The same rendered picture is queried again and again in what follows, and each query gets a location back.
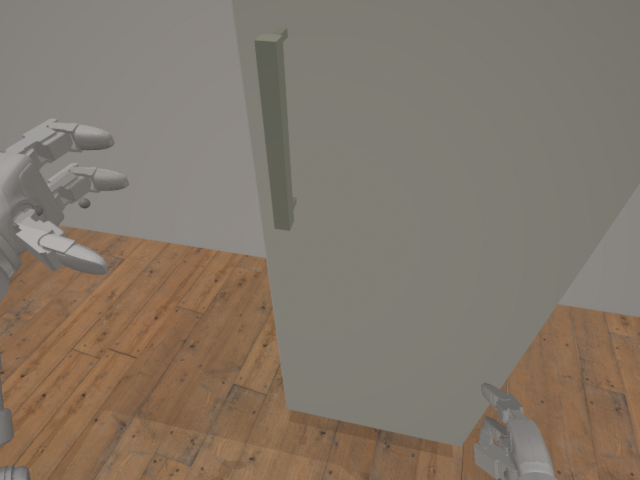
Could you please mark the handle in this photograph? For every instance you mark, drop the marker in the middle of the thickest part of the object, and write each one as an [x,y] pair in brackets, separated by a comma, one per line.
[271,75]

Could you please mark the fridge door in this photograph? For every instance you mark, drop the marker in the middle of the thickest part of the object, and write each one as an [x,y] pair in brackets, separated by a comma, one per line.
[455,164]

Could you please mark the robot right hand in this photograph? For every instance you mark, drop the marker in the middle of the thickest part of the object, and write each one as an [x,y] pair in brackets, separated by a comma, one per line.
[521,446]

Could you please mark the robot left hand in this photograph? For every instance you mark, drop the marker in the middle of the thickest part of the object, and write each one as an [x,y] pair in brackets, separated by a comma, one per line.
[23,187]

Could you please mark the left robot forearm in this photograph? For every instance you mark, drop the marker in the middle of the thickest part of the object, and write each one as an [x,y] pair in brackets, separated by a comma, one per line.
[9,264]

